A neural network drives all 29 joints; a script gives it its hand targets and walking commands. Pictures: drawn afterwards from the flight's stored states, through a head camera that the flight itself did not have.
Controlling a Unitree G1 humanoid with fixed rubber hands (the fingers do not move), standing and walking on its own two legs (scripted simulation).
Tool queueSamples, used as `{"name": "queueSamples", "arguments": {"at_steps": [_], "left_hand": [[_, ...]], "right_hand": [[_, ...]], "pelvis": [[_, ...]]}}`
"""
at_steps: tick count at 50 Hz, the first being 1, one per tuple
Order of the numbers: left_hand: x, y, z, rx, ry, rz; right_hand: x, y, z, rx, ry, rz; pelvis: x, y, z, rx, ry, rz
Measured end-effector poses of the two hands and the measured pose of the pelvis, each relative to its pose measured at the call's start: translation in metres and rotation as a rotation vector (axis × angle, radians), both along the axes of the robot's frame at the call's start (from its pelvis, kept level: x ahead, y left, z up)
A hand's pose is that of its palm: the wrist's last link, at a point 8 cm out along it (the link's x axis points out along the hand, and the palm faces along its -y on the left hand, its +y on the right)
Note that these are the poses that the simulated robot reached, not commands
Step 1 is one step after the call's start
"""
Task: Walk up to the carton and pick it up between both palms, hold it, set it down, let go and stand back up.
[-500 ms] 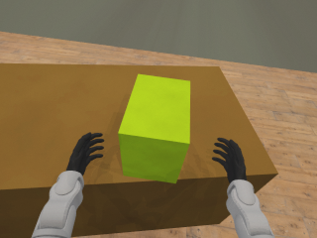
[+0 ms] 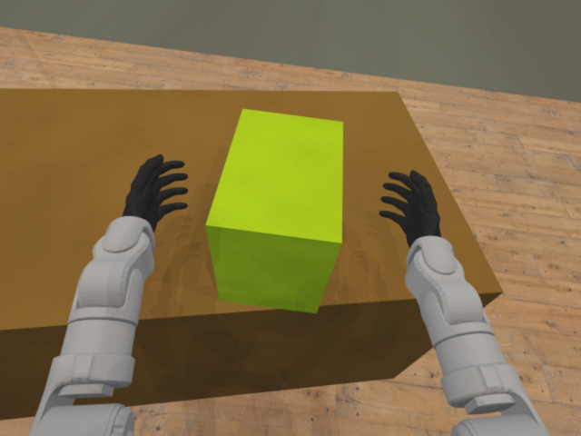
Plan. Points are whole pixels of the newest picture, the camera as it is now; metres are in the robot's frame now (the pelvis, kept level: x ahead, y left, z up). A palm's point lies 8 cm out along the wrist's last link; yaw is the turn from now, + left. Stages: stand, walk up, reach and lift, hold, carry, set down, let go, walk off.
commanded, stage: reach and lift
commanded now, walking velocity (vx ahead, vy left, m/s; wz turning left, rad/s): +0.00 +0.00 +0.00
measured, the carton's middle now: (280, 212) +0.47 +0.02 +0.00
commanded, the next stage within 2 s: none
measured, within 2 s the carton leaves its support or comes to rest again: neither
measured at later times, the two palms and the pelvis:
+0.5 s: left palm (154, 156) +0.43 +0.19 +0.15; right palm (436, 191) +0.41 -0.19 +0.13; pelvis +0.00 +0.00 +0.00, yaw +0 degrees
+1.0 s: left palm (169, 157) +0.45 +0.18 +0.12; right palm (415, 181) +0.44 -0.17 +0.12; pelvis +0.00 -0.01 +0.00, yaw +2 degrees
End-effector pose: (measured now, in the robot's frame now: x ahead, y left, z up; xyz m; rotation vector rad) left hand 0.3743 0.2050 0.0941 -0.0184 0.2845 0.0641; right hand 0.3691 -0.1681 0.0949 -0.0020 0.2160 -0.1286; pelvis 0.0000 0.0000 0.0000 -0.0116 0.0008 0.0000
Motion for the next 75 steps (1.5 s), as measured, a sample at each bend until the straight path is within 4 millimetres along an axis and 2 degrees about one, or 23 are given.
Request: {"name": "queueSamples", "arguments": {"at_steps": [10, 13, 18, 25, 32, 39, 45, 53, 57, 68, 75], "left_hand": [[0.031, -0.001, 0.021, 0.016, -0.003, 0.002], [0.032, -0.005, 0.035, 0.042, -0.046, -0.010], [0.035, -0.011, 0.037, 0.048, -0.016, -0.027], [0.055, -0.014, 0.053, 0.051, -0.026, -0.009], [0.074, -0.020, 0.073, 0.053, -0.040, -0.003], [0.084, -0.021, 0.081, 0.060, -0.042, 0.005], [0.086, -0.021, 0.065, 0.068, -0.027, 0.001], [0.072, -0.024, 0.009, 0.059, 0.012, -0.005], [0.068, -0.025, -0.011, 0.054, 0.006, 0.006], [0.070, -0.030, -0.036, 0.064, -0.023, -0.007], [0.072, -0.041, -0.045, 0.049, -0.040, -0.024]], "right_hand": [[0.030, 0.002, 0.020, 0.002, -0.001, -0.002], [0.031, 0.001, 0.028, 0.030, -0.034, -0.011], [0.027, -0.009, 0.024, 0.036, -0.008, -0.044], [0.040, -0.017, 0.037, 0.032, 0.003, -0.047], [0.063, -0.012, 0.060, 0.018, 0.014, -0.038], [0.076, -0.004, 0.072, 0.005, 0.030, -0.042], [0.075, 0.000, 0.057, -0.005, 0.062, -0.050], [0.061, 0.005, 0.005, 0.005, 0.092, -0.045], [0.057, 0.008, -0.016, 0.006, 0.083, -0.035], [0.056, 0.005, -0.040, -0.016, 0.061, -0.026], [0.054, -0.002, -0.048, -0.017, 0.047, -0.040]], "pelvis": [[0.001, -0.001, -0.001, -0.006, 0.038, 0.007], [0.004, 0.000, -0.001, -0.013, 0.038, 0.017], [0.005, 0.000, -0.001, -0.012, 0.017, 0.020], [-0.001, -0.001, -0.002, -0.004, 0.066, 0.005], [-0.003, -0.003, -0.003, -0.004, 0.117, 0.003], [-0.003, -0.006, -0.003, -0.007, 0.137, 0.013], [-0.002, -0.008, -0.003, -0.009, 0.147, 0.022], [-0.003, -0.009, -0.007, -0.012, 0.195, 0.030], [-0.005, -0.009, -0.011, -0.014, 0.243, 0.034], [-0.013, -0.007, -0.020, -0.013, 0.337, 0.041], [-0.017, -0.006, -0.025, -0.016, 0.372, 0.036]]}}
